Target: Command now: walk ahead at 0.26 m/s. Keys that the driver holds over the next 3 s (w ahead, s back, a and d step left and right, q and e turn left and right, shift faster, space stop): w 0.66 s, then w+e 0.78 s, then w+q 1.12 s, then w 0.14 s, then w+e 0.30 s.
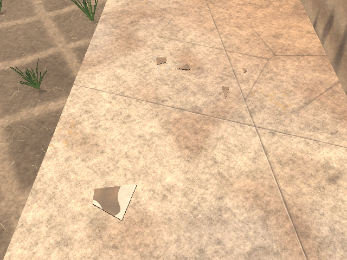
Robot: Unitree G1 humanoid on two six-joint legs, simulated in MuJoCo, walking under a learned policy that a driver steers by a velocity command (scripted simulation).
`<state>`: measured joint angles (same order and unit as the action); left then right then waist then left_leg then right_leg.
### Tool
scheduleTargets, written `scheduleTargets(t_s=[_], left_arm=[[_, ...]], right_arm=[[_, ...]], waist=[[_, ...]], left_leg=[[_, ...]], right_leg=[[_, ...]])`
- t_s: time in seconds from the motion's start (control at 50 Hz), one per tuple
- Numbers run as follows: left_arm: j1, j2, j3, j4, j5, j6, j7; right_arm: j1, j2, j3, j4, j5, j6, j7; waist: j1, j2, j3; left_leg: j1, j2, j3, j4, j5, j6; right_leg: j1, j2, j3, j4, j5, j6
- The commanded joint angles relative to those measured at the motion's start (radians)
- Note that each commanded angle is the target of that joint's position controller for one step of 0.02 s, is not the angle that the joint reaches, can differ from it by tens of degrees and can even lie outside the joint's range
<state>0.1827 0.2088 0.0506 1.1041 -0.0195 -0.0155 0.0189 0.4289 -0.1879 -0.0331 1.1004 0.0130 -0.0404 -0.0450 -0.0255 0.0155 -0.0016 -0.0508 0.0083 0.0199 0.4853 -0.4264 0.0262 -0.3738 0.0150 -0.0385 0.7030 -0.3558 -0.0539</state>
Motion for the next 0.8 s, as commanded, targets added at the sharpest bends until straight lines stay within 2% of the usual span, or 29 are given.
scheduleTargets(t_s=[0.02, 0.06, 0.08, 0.1, 0.12, 0.14, 0.16, 0.18, 0.2, 0.22, 0.24, 0.28, 0.34, 0.4, 0.48, 0.54, 0.56, 0.58, 0.6, 0.62, 0.64, 0.66, 0.68, 0.7, 0.72, 0.74, 0.76, 0.78, 0.8], left_arm=[[-0.178, 0.083, 0.012, -0.110, -0.014, -0.062, -0.023], [-0.155, 0.074, 0.012, -0.109, -0.022, -0.080, -0.035], [-0.070, 0.072, 0.019, -0.077, -0.022, -0.082, -0.039], [0.053, 0.098, 0.039, -0.031, -0.020, -0.079, -0.038], [0.209, 0.149, 0.063, 0.006, -0.020, -0.076, -0.035], [0.357, 0.264, 0.088, 0.018, -0.015, -0.075, -0.028], [0.367, 0.214, 0.060, 0.030, 0.004, -0.084, -0.034], [0.255, 0.164, 0.036, 0.000, 0.008, -0.095, -0.033], [0.165, 0.119, 0.019, -0.032, 0.009, -0.100, -0.036], [0.114, 0.105, 0.008, -0.047, 0.012, -0.101, -0.043], [0.093, 0.092, -0.001, -0.055, 0.016, -0.102, -0.045], [0.126, 0.093, -0.007, -0.047, 0.022, -0.095, -0.038], [0.180, 0.137, -0.004, -0.039, 0.024, -0.090, -0.018], [0.197, 0.151, -0.002, -0.052, 0.024, -0.082, -0.004], [0.265, 0.159, 0.008, -0.042, 0.008, -0.076, 0.000], [0.280, 0.164, 0.017, -0.036, 0.001, -0.066, 0.001], [0.270, 0.173, 0.022, -0.040, 0.002, -0.062, 0.001], [0.255, 0.187, 0.027, -0.046, 0.004, -0.058, 0.001], [0.239, 0.196, 0.030, -0.051, 0.009, -0.051, 0.000], [0.228, 0.179, 0.023, -0.059, 0.015, -0.044, -0.001], [0.250, 0.134, 0.003, -0.085, 0.032, -0.044, -0.003], [0.387, -0.025, -0.037, -0.083, 0.015, -0.069, -0.017], [0.286, 0.089, -0.012, -0.086, -0.020, -0.097, -0.020], [0.182, 0.144, 0.004, -0.125, -0.044, -0.110, -0.019], [0.136, 0.152, 0.007, -0.135, -0.039, -0.112, -0.008], [0.125, 0.145, 0.017, -0.133, -0.022, -0.103, 0.000], [0.160, 0.126, 0.021, -0.124, -0.018, -0.085, 0.000], [0.184, 0.102, 0.022, -0.116, -0.021, -0.069, -0.001], [0.191, 0.087, 0.023, -0.115, -0.023, -0.056, -0.001]], right_arm=[[0.060, -0.159, -0.039, -0.028, 0.004, -0.032, 0.002], [0.043, -0.158, -0.040, -0.038, 0.014, -0.029, 0.013], [0.010, -0.168, -0.041, -0.050, 0.015, -0.025, 0.018], [0.000, -0.177, -0.041, -0.059, 0.008, -0.026, 0.022], [-0.036, -0.168, -0.036, -0.073, 0.008, -0.031, 0.024], [-0.045, -0.093, -0.016, -0.120, 0.003, -0.047, 0.024], [-0.073, -0.070, -0.013, -0.141, 0.014, -0.067, 0.024], [-0.105, -0.100, -0.022, -0.159, 0.043, -0.080, 0.032], [-0.129, -0.117, -0.026, -0.163, 0.048, -0.085, 0.039], [-0.137, -0.116, -0.034, -0.160, 0.039, -0.086, 0.037], [-0.135, -0.129, -0.046, -0.157, 0.024, -0.079, 0.034], [-0.119, -0.112, -0.052, -0.150, 0.019, -0.060, 0.039], [-0.225, -0.096, -0.051, -0.194, 0.009, -0.047, 0.039], [-0.367, -0.080, -0.039, -0.247, 0.007, -0.051, 0.047], [-0.495, -0.082, -0.027, -0.287, 0.014, -0.058, 0.069], [-0.532, -0.101, -0.027, -0.314, 0.018, -0.065, 0.087], [-0.514, -0.117, -0.032, -0.315, 0.019, -0.067, 0.091], [-0.468, -0.142, -0.043, -0.309, 0.018, -0.069, 0.092], [-0.363, -0.176, -0.062, -0.283, 0.018, -0.069, 0.090], [-0.179, -0.220, -0.087, -0.227, 0.020, -0.065, 0.084], [-0.003, -0.304, -0.108, -0.190, 0.007, -0.061, 0.072], [0.045, -0.343, -0.109, -0.164, -0.006, -0.062, 0.084], [0.002, -0.240, -0.081, -0.175, -0.004, -0.068, 0.085], [-0.095, -0.201, -0.068, -0.189, -0.002, -0.075, 0.081], [-0.191, -0.174, -0.057, -0.209, -0.007, -0.082, 0.080], [-0.239, -0.146, -0.051, -0.209, -0.016, -0.089, 0.082], [-0.256, -0.120, -0.043, -0.200, -0.028, -0.093, 0.083], [-0.252, -0.105, -0.041, -0.187, -0.029, -0.094, 0.083], [-0.236, -0.109, -0.042, -0.175, -0.028, -0.096, 0.079]], waist=[[-0.024, 0.124, 0.242], [0.001, 0.100, 0.213], [0.047, 0.099, 0.174], [0.096, 0.098, 0.107], [0.174, 0.037, 0.026], [0.205, -0.237, -0.066], [0.182, -0.276, -0.122], [0.130, -0.184, -0.018], [0.097, -0.118, 0.033], [0.069, -0.071, 0.077], [0.048, -0.070, 0.087], [0.031, -0.082, 0.086], [0.039, -0.055, 0.110], [0.066, -0.063, 0.124], [0.097, -0.067, 0.146], [0.082, -0.077, 0.146], [0.061, -0.086, 0.127], [0.028, -0.108, 0.085], [-0.033, -0.125, 0.011], [-0.119, -0.121, -0.097], [-0.156, 0.013, -0.246], [-0.062, 0.290, -0.410], [-0.098, 0.175, -0.338], [-0.079, 0.133, -0.183], [-0.042, 0.030, -0.114], [-0.008, 0.014, -0.067], [0.027, 0.044, -0.056], [0.041, 0.060, -0.042], [0.048, 0.062, -0.022]], left_leg=[[-0.008, 0.334, -0.365, -0.297, -0.064, 0.205], [-0.023, 0.275, -0.260, -0.246, 0.053, 0.161], [-0.122, 0.229, -0.194, -0.197, 0.141, 0.137], [-0.209, 0.181, -0.146, -0.103, 0.339, 0.117], [-0.303, 0.120, -0.062, 0.118, 0.495, 0.073], [-0.547, -0.023, 0.056, 0.519, 0.325, -0.017], [-0.644, -0.062, -0.086, 0.772, -0.093, -0.010], [-0.728, 0.007, -0.139, 0.873, -0.061, 0.027], [-0.729, 0.064, -0.122, 0.864, 0.033, 0.057], [-0.718, 0.102, -0.103, 0.797, 0.119, 0.067], [-0.666, 0.131, -0.094, 0.732, 0.171, 0.068], [-0.615, 0.140, -0.064, 0.669, 0.219, 0.049], [-0.692, 0.145, -0.039, 0.537, 0.302, 0.002], [-0.685, 0.125, -0.020, 0.312, 0.422, -0.020], [-0.641, 0.087, 0.006, 0.141, 0.490, -0.010], [-0.629, 0.075, -0.004, 0.070, 0.440, 0.027], [-0.585, 0.061, 0.003, 0.054, 0.408, 0.043], [-0.500, 0.033, 0.021, 0.054, 0.375, 0.060], [-0.355, -0.006, 0.048, 0.059, 0.350, 0.082], [-0.112, -0.028, 0.060, 0.064, 0.343, 0.111], [0.210, 0.177, -0.194, 0.081, 0.294, 0.175], [0.478, 0.390, -0.734, -0.117, 0.006, 0.335], [0.420, 0.367, -0.772, -0.212, -0.061, 0.277], [0.277, 0.350, -0.597, -0.218, 0.020, 0.225], [0.112, 0.324, -0.456, -0.239, 0.161, 0.200], [-0.015, 0.292, -0.347, -0.266, 0.250, 0.182], [-0.087, 0.261, -0.267, -0.293, 0.282, 0.164], [-0.122, 0.243, -0.214, -0.319, 0.291, 0.162], [-0.148, 0.236, -0.168, -0.341, 0.311, 0.166]], right_leg=[[-0.317, -0.074, 0.019, 0.094, -0.097, -0.022], [-0.182, -0.055, -0.030, -0.063, -0.047, -0.025], [0.022, -0.006, -0.081, -0.146, 0.056, -0.021], [0.237, 0.051, -0.106, -0.153, 0.125, -0.021], [0.429, -0.010, 0.004, -0.188, 0.126, -0.058], [0.622, -0.270, 0.466, -0.373, -0.020, -0.196], [0.623, -0.408, 0.787, -0.530, -0.055, -0.270], [0.532, -0.414, 0.701, -0.521, -0.106, -0.246], [0.449, -0.366, 0.551, -0.525, -0.092, -0.203], [0.376, -0.323, 0.437, -0.547, -0.026, -0.172], [0.321, -0.277, 0.340, -0.560, 0.060, -0.141], [0.276, -0.231, 0.232, -0.583, 0.181, -0.130], [0.282, -0.232, 0.177, -0.608, 0.303, -0.152], [0.274, -0.217, 0.125, -0.623, 0.333, -0.145], [0.326, -0.234, 0.084, -0.620, 0.335, -0.138], [0.430, -0.276, 0.074, -0.566, 0.406, -0.121], [0.457, -0.285, 0.069, -0.529, 0.490, -0.111], [0.476, -0.286, 0.060, -0.464, 0.659, -0.100], [0.475, -0.268, 0.037, -0.329, 0.842, -0.084], [0.394, -0.217, -0.001, -0.109, 0.894, -0.053], [0.146, -0.150, -0.034, 0.236, 0.572, -0.019], [-0.191, 0.051, 0.060, 0.563, -0.175, 0.028], [-0.296, 0.012, 0.194, 0.679, -0.201, 0.002], [-0.361, -0.036, 0.167, 0.696, -0.118, -0.018], [-0.311, -0.097, 0.149, 0.647, -0.012, -0.021], [-0.255, -0.134, 0.147, 0.584, 0.049, -0.020], [-0.186, -0.163, 0.161, 0.547, 0.084, -0.023], [-0.160, -0.168, 0.160, 0.519, 0.093, -0.023], [-0.161, -0.172, 0.156, 0.499, 0.098, -0.021]])
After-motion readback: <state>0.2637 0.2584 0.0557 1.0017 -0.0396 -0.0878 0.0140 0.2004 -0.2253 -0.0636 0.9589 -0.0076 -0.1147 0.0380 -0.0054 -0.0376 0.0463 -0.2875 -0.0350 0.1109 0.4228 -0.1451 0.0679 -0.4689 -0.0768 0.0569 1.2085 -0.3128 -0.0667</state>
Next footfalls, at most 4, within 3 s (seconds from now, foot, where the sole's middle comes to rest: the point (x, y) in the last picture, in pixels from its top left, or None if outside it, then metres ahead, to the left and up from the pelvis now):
0.62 left None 0.48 0.12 -0.77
1.22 right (211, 206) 0.76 -0.14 -0.77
1.72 left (188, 143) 1.12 -0.06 -0.77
2.22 right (232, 111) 1.34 -0.31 -0.77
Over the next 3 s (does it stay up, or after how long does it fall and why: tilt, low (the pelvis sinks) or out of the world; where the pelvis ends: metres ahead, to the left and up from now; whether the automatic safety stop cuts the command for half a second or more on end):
stays up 1.59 -0.10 0.01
